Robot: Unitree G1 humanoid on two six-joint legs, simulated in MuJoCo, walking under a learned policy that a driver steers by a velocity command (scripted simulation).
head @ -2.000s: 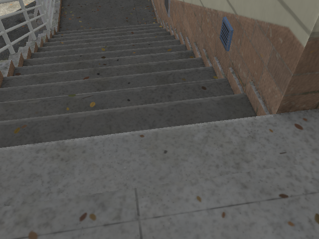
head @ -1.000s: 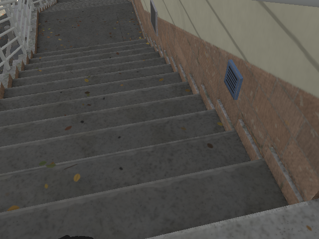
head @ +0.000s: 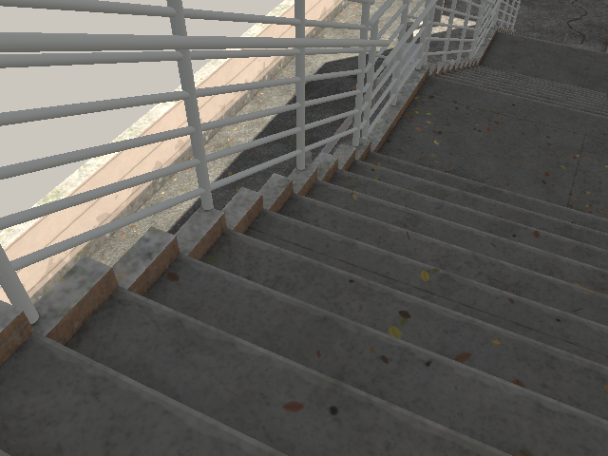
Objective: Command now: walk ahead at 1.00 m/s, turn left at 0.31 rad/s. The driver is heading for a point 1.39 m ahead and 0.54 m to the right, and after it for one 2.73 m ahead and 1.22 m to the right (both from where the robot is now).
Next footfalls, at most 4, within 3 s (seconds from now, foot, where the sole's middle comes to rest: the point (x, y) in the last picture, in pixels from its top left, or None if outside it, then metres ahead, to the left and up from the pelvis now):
0.28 left None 0.41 0.13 -0.90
0.70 right None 0.68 -0.11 -1.09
1.10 left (370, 353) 1.14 -0.20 -1.24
1.62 right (465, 338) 1.30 -0.59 -1.39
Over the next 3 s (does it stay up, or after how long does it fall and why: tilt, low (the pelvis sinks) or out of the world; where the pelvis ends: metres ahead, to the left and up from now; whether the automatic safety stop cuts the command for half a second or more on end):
stays up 2.34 -0.99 -1.13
